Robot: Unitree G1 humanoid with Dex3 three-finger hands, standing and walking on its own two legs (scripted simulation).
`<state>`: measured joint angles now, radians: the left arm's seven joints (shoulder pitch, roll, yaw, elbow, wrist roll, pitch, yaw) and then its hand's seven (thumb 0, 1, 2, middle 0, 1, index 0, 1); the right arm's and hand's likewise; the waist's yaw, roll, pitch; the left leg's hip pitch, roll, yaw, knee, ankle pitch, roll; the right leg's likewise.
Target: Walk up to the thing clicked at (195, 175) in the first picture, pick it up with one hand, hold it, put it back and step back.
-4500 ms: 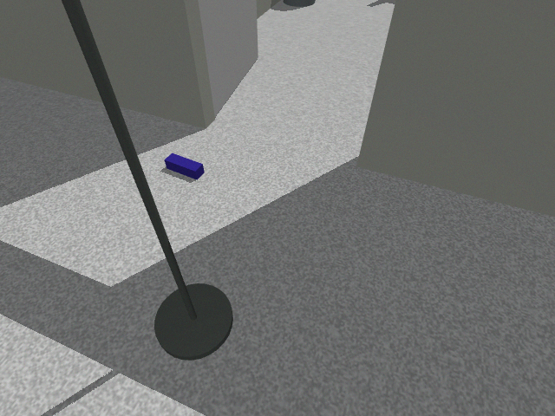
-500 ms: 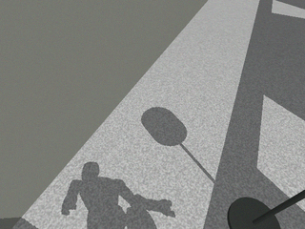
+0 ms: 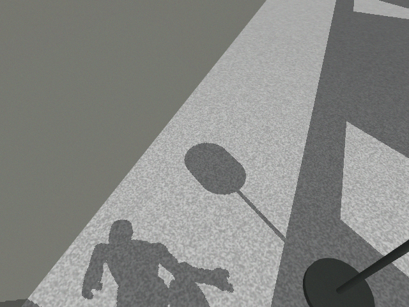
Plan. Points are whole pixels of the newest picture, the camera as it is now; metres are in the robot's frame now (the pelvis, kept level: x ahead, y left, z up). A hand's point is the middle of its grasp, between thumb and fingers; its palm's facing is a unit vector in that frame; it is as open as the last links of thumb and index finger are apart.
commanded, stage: stand
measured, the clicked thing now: out of the picture +0.53 -1.48 -0.75
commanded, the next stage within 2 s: none
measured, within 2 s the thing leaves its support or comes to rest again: neither
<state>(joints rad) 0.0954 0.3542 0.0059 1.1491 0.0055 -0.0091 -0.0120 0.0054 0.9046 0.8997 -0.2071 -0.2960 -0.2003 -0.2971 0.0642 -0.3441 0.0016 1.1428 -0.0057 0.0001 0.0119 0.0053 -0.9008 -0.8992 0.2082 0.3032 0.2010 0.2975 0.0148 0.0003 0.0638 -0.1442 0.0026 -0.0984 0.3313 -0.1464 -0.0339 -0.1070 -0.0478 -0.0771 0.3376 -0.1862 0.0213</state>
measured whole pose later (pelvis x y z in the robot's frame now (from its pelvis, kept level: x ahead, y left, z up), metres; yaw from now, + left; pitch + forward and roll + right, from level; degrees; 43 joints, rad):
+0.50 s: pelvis +0.00 +0.00 +0.00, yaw -1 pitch -2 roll +0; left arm 0.10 0.36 0.00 1.13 0.00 -0.01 -0.01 0.00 0.90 0.90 -0.21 -0.30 -0.20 -0.30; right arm 0.10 -0.35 0.01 1.15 -0.01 0.00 0.01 0.01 -0.90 -0.90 0.21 0.30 0.20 0.30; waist 0.00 0.00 0.06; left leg -0.14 0.01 -0.09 0.33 -0.15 -0.04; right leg -0.11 -0.04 -0.07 0.34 -0.19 0.01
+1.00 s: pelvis +0.01 -0.01 +0.00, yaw -1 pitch -2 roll +0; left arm 0.11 0.36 0.00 1.13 0.00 -0.01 -0.01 0.00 0.90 0.90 -0.21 -0.30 -0.20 -0.30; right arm 0.10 -0.35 0.01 1.14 -0.01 0.00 0.01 0.01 -0.90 -0.90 0.21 0.30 0.20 0.30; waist 0.01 0.00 0.06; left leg -0.13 0.02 -0.08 0.32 -0.16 -0.05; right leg -0.11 -0.03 -0.06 0.34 -0.20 0.01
